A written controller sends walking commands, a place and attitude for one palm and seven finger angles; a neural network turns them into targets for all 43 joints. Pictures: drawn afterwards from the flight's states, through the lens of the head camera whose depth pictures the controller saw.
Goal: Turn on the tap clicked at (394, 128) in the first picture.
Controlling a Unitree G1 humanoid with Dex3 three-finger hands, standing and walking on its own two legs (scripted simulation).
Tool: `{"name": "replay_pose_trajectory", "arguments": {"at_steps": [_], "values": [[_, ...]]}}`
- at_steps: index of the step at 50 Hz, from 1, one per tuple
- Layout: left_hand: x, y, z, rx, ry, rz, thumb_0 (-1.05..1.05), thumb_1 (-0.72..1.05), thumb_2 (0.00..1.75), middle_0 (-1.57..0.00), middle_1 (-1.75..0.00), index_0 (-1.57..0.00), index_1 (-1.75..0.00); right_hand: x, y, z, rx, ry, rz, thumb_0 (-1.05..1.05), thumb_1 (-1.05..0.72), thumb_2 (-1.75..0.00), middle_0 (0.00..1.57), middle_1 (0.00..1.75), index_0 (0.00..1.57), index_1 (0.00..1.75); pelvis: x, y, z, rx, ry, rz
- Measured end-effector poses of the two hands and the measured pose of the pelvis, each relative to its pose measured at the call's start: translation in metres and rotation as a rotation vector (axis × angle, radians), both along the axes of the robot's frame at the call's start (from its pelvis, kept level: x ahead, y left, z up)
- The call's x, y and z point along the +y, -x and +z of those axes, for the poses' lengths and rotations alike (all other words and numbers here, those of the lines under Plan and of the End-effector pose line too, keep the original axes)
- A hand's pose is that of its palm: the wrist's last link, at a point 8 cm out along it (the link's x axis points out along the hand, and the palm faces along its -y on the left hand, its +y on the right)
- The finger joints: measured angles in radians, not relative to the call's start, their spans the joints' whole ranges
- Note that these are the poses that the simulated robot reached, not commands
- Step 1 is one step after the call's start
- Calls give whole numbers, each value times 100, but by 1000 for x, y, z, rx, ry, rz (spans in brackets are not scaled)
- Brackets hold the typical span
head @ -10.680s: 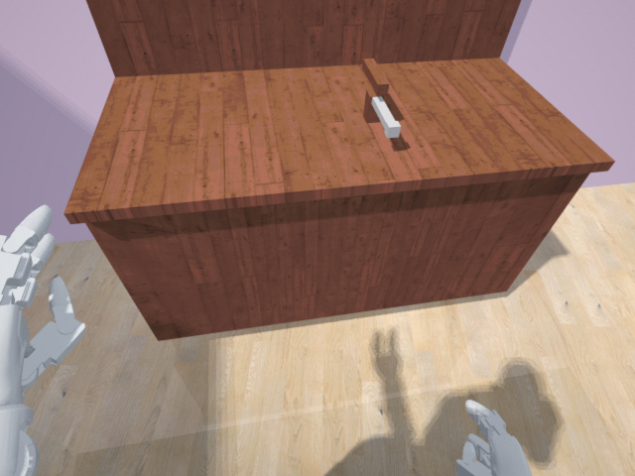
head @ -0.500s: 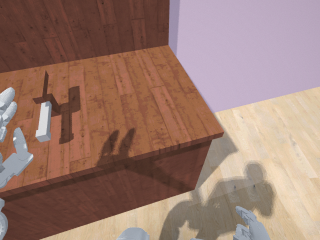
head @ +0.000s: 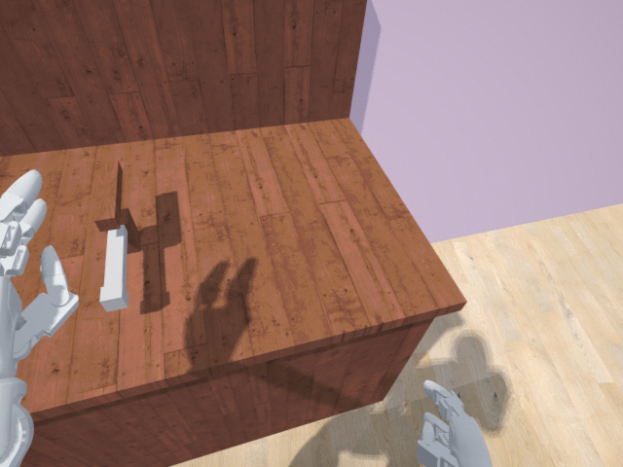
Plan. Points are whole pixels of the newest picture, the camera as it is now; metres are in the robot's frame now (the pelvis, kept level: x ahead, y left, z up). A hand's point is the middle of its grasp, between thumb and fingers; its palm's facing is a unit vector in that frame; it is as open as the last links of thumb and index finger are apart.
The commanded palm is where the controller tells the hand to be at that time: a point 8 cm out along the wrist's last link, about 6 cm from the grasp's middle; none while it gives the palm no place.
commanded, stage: come to a stop and stand still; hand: left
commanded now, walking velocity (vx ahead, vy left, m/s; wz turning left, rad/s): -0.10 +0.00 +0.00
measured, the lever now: (114, 297) +0.32 +0.31 +0.00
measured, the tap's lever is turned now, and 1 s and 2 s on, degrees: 0 0 0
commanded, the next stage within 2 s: look again from close up in 0.96 s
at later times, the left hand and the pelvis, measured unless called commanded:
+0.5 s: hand (84, 298) +0.23 +0.25 +0.16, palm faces +0.30 -0.87 -0.38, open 7.4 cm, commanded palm +0.16 +0.29 +0.18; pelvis +0.00 +0.01 +0.00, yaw -2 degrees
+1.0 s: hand (57, 286) +0.23 +0.28 +0.16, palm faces +0.35 -0.86 -0.37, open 7.4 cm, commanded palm +0.17 +0.31 +0.18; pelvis +0.01 +0.03 +0.00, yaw -1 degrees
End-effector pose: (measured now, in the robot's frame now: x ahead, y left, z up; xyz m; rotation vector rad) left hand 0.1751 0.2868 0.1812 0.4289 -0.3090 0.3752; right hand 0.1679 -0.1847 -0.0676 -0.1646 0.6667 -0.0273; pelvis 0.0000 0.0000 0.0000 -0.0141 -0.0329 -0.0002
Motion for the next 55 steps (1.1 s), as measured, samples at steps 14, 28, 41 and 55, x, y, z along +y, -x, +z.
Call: {"name": "replay_pose_trajectory", "arguments": {"at_steps": [14,28,41,55], "values": [[0,-8,0,105,-52,3,2,89,90,-22,-30,-21,-30,-44,-4,6,22,106,-48,1,-90,-90,21,30,20,30,-4,-2,5,16,14,-1],[6,-11,-20,91,-23,-125,1,89,90,-21,-30,-21,-30,-39,27,8,11,111,-108,1,-91,-90,20,30,20,30,17,4,2,12,-2,-26],[30,-15,-5,-28,-12,-36,1,89,90,-21,-30,-21,-30,5,6,3,24,64,5,1,-90,-90,21,30,20,30,27,-3,2,17,10,-9],[32,-19,-8,32,-14,-43,1,89,90,-21,-30,-21,-30,-3,-20,16,-20,93,-12,1,-90,-90,21,30,20,30,28,-9,3,23,13,-8]]}}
